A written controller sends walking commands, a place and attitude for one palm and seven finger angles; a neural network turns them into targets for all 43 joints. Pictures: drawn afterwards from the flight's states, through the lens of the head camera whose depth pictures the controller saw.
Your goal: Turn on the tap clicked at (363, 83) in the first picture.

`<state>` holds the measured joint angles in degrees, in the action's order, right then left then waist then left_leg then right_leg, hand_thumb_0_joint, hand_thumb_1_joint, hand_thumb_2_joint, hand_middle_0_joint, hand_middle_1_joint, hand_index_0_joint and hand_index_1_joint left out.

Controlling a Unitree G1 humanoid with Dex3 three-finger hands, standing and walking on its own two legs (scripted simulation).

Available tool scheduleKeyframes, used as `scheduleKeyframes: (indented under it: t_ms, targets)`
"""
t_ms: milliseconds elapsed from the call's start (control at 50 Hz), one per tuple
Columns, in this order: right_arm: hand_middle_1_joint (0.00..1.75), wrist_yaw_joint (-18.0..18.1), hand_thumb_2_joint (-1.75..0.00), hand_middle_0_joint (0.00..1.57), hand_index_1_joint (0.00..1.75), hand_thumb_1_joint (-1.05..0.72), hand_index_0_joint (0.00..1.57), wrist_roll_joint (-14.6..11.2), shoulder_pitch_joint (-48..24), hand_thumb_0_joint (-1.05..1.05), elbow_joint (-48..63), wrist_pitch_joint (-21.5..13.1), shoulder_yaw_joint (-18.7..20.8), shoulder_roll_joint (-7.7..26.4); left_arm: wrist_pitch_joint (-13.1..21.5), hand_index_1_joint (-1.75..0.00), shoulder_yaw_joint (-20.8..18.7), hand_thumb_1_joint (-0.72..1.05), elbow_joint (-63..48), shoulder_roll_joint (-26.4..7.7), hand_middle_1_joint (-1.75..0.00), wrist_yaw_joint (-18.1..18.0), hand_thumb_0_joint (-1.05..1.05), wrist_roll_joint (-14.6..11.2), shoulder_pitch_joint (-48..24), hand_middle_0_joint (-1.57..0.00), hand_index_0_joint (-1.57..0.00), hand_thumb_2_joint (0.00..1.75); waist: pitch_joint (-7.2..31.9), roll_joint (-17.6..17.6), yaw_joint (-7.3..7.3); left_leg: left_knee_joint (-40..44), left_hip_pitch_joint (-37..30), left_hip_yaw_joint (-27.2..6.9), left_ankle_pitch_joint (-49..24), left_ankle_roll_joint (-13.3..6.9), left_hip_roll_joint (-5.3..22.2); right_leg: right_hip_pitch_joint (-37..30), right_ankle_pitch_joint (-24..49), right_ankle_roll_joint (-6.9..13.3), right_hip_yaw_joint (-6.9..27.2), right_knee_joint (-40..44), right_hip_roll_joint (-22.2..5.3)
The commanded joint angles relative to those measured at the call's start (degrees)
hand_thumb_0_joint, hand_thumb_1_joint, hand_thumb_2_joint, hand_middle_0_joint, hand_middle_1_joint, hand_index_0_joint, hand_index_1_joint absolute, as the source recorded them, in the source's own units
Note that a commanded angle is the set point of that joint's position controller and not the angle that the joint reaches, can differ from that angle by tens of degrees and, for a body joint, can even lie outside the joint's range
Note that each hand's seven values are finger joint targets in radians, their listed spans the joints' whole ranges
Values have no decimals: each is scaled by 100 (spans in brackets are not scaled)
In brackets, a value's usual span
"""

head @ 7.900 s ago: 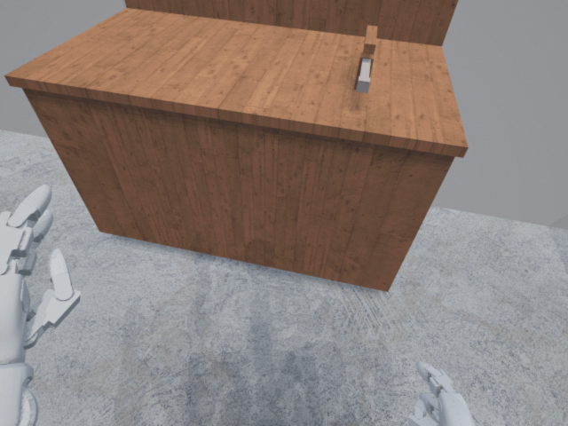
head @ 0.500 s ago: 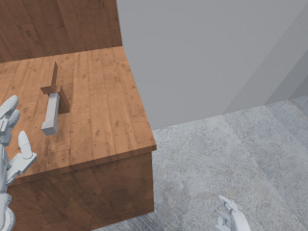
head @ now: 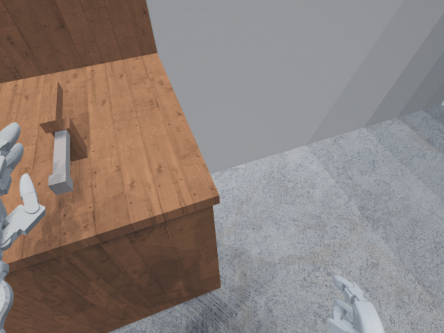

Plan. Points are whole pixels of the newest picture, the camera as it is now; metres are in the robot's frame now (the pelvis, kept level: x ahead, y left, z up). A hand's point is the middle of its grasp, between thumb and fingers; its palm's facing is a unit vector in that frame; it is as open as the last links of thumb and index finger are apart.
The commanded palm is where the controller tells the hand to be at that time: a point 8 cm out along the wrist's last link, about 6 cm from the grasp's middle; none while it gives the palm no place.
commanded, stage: come to a stop and stand still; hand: left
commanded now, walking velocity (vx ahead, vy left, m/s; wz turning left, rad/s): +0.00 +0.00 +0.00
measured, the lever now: (61, 183) +0.33 +0.31 +0.10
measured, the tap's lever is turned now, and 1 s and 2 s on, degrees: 0 0 0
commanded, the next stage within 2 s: look again from close up in 0.20 s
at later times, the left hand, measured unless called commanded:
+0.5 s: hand (38, 214) +0.24 +0.28 +0.15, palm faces +0.37 -0.85 -0.37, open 7.4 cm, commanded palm +0.18 +0.31 +0.18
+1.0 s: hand (42, 215) +0.24 +0.27 +0.15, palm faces +0.39 -0.84 -0.38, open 7.5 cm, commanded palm +0.18 +0.30 +0.18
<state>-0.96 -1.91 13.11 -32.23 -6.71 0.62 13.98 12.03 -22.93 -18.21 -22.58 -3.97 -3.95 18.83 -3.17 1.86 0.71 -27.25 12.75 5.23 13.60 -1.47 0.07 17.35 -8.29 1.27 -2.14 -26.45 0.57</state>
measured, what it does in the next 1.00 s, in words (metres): stands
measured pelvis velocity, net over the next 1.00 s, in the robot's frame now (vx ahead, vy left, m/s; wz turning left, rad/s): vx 0.02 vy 0.02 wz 0.01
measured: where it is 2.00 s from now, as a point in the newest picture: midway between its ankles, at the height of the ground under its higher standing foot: outside the picture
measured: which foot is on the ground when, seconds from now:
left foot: down 0.00-1.00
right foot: down 0.00-1.00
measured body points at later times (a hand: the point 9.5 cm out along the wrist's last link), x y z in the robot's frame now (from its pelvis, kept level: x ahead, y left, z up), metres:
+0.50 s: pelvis +0.03 +0.03 +0.00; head +0.03 +0.04 +0.45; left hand +0.22 +0.32 +0.17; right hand +0.22 -0.18 -0.06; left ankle +0.01 +0.10 -0.74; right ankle +0.07 -0.09 -0.74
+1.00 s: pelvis +0.02 +0.02 +0.00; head +0.05 +0.03 +0.45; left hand +0.21 +0.32 +0.17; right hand +0.22 -0.18 -0.07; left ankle +0.01 +0.10 -0.74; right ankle +0.07 -0.09 -0.74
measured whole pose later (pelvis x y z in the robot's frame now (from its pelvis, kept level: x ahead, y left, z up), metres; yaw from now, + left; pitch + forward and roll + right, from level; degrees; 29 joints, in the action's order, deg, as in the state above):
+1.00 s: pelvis +0.02 +0.02 +0.00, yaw +0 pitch -1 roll +1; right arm 1.0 0.4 10.1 -29.8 -5.0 -1.5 9.3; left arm 9.0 -20.3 -24.3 -20.3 -4.5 -3.0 22.1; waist -4.7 -1.9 2.7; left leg -27.1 11.1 5.4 15.3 -2.6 -1.6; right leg 16.5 -11.1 0.4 -1.0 -28.5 -0.6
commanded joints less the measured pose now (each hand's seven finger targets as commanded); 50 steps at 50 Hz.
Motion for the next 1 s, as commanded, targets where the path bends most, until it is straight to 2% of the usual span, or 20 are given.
scheduleKeyframes:
  t_ms: [0, 20, 40, 60, 80, 100, 120, 160, 220, 300, 360, 460, 480, 500, 560, 640, 720, 800, 900, 980]
  targets:
    - [30, 164, -90, 20, 30, -90, 20, -6, -525, 0, 1010, -246, 125, 461, 188, -30, -541, 90, -1631, -1161, -30, -140, 0, 105, 339, -20, -20, 90, 721, -1550, 136, 498, 289, -519, 828, -55, 345, -487, -1765, -109, 675, 1041, -561]
    - [30, 233, -90, 20, 30, -90, 20, 24, -563, 0, 1069, -268, 101, 431, 206, -30, -696, 90, -1717, -1279, -30, -160, 0, 118, 172, -20, -20, 90, 622, -1686, 122, 344, 184, -471, 795, -50, 261, -217, -2075, -60, 779, 1178, -614]
    - [30, 285, -90, 20, 30, -90, 20, 62, -581, 0, 1066, -303, 73, 417, 239, -30, -829, 90, -1895, -1378, -30, -186, 0, 126, -90, -20, -20, 90, 595, -1471, 87, 235, 104, -458, 752, -52, 189, -47, -2283, -10, 901, 1245, -681]
    - [30, 322, -90, 20, 30, -90, 20, 83, -584, 0, 1032, -346, 68, 411, 271, -30, -789, 90, -2054, -1350, -30, -217, 0, 133, -329, -20, -20, 90, 548, -1036, 44, 213, 11, -474, 752, -64, 170, 102, -2336, 34, 994, 1230, -714]
    - [30, 351, -90, 20, 30, -90, 20, 120, -636, 0, 989, -347, 69, 471, 307, -30, -937, 90, -2504, -1647, -30, -284, 0, 189, -815, -20, -20, 90, 547, -304, 22, 371, -73, -526, 782, -79, 262, 152, -2216, 60, 1017, 1046, -669]
    - [30, 360, -90, 20, 30, -90, 20, 135, -585, 0, 938, -389, 65, 436, 321, -30, -662, 90, -2405, -1308, -30, -297, 0, 170, -794, -20, -20, 90, 596, 329, 8, 592, 105, -605, 976, -120, 360, -105, -1980, 51, 942, 820, -576]
    - [30, 345, -90, 20, 30, -90, 20, 120, -566, 0, 940, -454, 70, 462, 347, -30, -557, 90, -2473, -1230, -30, -307, 0, 205, -844, -20, -20, 90, 625, 944, 43, 839, 341, -699, 1210, -167, 471, -443, -1633, 22, 844, 547, -405]
    - [30, 307, -90, 20, 30, -90, 20, 108, -545, 0, 894, -580, 52, 459, 395, -30, -565, 90, -2458, -1212, -30, -330, 0, 268, -996, -20, -20, 90, 700, 1477, 111, 1127, 997, -770, 1643, -245, 618, -1291, -872, -45, 557, 21, -214]
    - [30, 246, -90, 20, 30, -90, 20, 136, -487, 0, 810, -718, 42, 425, 473, -30, -362, 90, -2193, -911, -30, -283, 0, 271, -849, -20, -20, 90, 755, 752, 116, 878, 760, -694, 1021, -115, 458, -1283, -555, -3, 520, 236, -239]
    - [30, 177, -90, 20, 30, -90, 20, 156, -353, 0, 708, -649, 53, 435, 413, -30, -1, 90, -1309, -381, -30, -169, 0, 217, 197, -20, -20, 90, 547, -106, 88, 712, 368, -651, 395, 31, 291, -750, -663, 37, 636, 689, -301]
    - [30, 199, -90, 20, 30, -90, 20, 136, -376, 0, 701, -503, 62, 491, 337, -30, -39, 90, -859, -430, -30, -147, 0, 183, 278, -20, -20, 90, 364, -431, 76, 849, 414, -736, 145, 74, 344, -611, -502, -4, 576, 730, -250]
    - [30, 282, -90, 20, 30, -90, 20, 151, -517, 0, 855, -334, 49, 462, 332, -30, -257, 90, -1214, -715, -30, -145, 0, 169, -231, -20, -20, 90, 728, -285, 82, 848, 211, -689, -674, 94, 353, -1038, 461, -42, 395, 447, -229]
    - [30, 301, -90, 20, 30, -90, 20, 173, -616, 0, 877, -320, 33, 455, 353, -30, -403, 90, -1635, -946, -30, -157, 0, 194, -562, -20, -20, 90, 870, -107, 72, 787, 88, -646, -964, 130, 315, -1118, 741, -37, 360, 333, -217]
    - [30, 306, -90, 20, 30, -90, 20, 193, -617, 0, 916, -336, 41, 467, 378, -30, -289, 90, -1857, -846, -30, -148, 0, 179, -665, -20, -20, 90, 981, 80, 63, 748, 28, -663, -1178, 145, 306, -1210, 921, -21, 321, 243, -218]
    - [30, 287, -90, 20, 30, -90, 20, 197, -619, 0, 999, -393, 56, 427, 397, -30, -276, 90, -2494, -908, -30, -184, 0, 171, -580, -20, -20, 90, 1346, 456, 96, 488, -302, -607, -2056, 204, 299, -1426, 1578, 1, 268, 12, -214]
    - [30, 247, -90, 20, 30, -90, 20, 207, -575, 0, 977, -405, 90, 427, 387, -30, -320, 90, -2713, -879, -30, -247, 0, 158, -192, -20, -20, 90, 1534, 783, 94, 283, -609, -633, -3152, 387, 367, -1360, 1662, 23, 132, -195, -171]
    - [30, 253, -90, 20, 30, -90, 20, 169, -511, 0, 957, -245, 112, 423, 239, -30, -355, 90, -1990, -682, -30, -248, 0, 92, 319, -20, -20, 90, 1163, 342, 70, 376, -494, -681, -3494, 567, 460, -1118, 1570, -11, 50, -105, -104]
    - [30, 294, -90, 20, 30, -90, 20, 166, -536, 0, 959, -82, 125, 413, 110, -30, -302, 90, -1533, -581, -30, -181, 0, 51, 241, -20, -20, 90, 839, 242, 58, 556, -394, -687, -3809, 560, 733, -786, 1090, -87, 21, -230, -67]
    - [30, 288, -90, 20, 30, -90, 20, 195, -654, 0, 1066, -75, 137, 387, 143, -30, -248, 90, -2046, -656, -30, -138, 0, 60, -225, -20, -20, 90, 962, 490, 111, 642, -317, -744, -3478, 358, 1006, -730, 382, -94, 49, -447, -65]
    - [30, 253, -90, 20, 30, -90, 20, 199, -753, 0, 1144, -161, 160, 346, 241, -30, -461, 90, -2682, -913, -30, -164, 0, 70, -235, -20, -20, 90, 1228, 515, 176, 290, -102, -691, -3144, 187, 1077, -995, 1066, -78, 141, -448, -158]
